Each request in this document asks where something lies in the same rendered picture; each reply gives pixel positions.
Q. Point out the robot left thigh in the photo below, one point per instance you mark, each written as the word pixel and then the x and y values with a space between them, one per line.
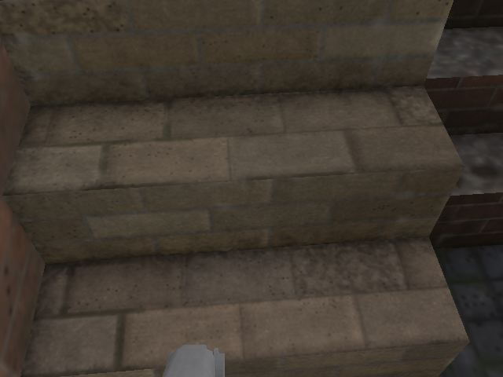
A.
pixel 195 361

